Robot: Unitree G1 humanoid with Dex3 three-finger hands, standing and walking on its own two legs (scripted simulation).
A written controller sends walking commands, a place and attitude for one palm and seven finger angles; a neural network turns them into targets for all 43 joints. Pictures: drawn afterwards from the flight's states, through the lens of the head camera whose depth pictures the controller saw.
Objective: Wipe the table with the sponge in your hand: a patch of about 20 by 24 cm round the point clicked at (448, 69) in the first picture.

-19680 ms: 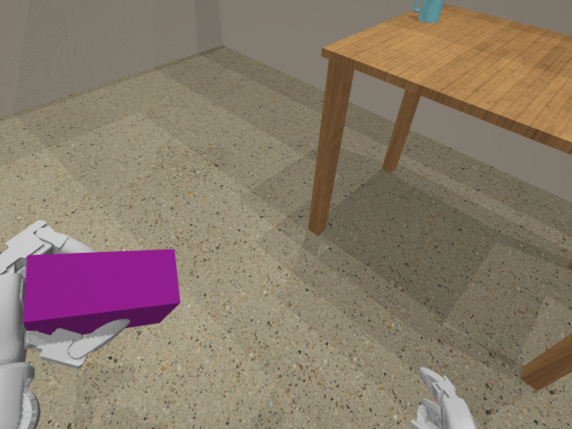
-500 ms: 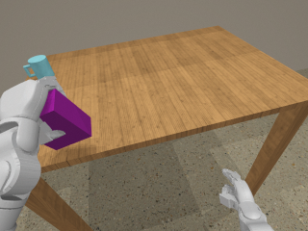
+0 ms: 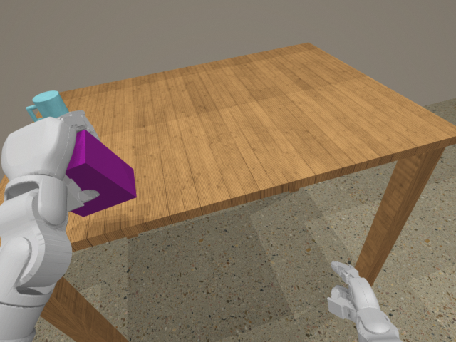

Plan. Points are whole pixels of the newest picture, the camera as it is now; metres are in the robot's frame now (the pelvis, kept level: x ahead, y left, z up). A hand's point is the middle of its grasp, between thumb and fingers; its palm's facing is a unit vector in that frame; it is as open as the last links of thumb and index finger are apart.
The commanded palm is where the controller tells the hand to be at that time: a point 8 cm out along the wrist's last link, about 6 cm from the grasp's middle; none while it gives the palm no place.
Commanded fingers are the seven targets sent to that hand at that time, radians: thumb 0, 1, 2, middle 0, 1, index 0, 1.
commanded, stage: turn the palm down, sponge in hand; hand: left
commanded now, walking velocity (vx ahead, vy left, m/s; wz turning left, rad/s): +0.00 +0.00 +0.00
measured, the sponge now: (93, 183) +0.27 +0.28 +0.18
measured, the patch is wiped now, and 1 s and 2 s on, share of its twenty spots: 0.00 0.00 0.00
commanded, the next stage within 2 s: move the sponge above the wiping area in 0.22 s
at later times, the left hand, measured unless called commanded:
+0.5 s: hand (74, 161) +0.26 +0.29 +0.24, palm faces +0.38 -0.09 -0.92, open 9.7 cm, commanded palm +0.20 +0.28 +0.30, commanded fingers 0.00 0.10 1.30 -1.20 -1.60 -1.20 -1.60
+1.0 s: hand (83, 160) +0.28 +0.29 +0.22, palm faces +0.32 -0.10 -0.94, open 9.7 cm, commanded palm +0.22 +0.28 +0.29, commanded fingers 0.00 0.10 1.30 -1.20 -1.60 -1.20 -1.60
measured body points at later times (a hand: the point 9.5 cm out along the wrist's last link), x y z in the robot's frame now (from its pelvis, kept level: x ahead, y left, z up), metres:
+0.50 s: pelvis +0.01 +0.00 +0.00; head -0.03 -0.06 +0.45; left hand +0.24 +0.29 +0.28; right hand +0.28 -0.18 -0.06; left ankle +0.04 +0.11 -0.74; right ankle +0.05 -0.07 -0.74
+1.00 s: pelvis +0.01 +0.01 +0.00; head -0.02 -0.04 +0.45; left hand +0.26 +0.29 +0.27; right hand +0.28 -0.16 -0.07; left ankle +0.04 +0.11 -0.74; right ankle +0.05 -0.07 -0.74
